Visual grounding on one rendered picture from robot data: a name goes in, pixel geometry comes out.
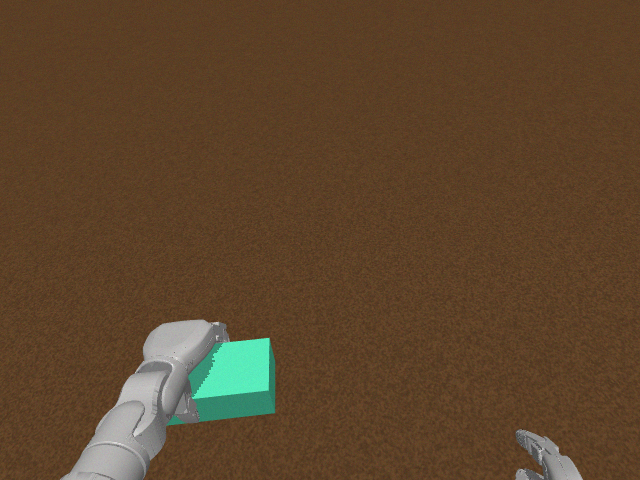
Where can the left robot hand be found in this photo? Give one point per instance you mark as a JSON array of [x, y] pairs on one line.
[[188, 342]]

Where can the left robot arm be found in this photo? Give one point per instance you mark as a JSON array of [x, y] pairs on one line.
[[133, 432]]

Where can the carton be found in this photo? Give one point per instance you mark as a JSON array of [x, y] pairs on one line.
[[236, 379]]

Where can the right robot hand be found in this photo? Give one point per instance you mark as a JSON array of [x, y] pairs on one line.
[[545, 453]]

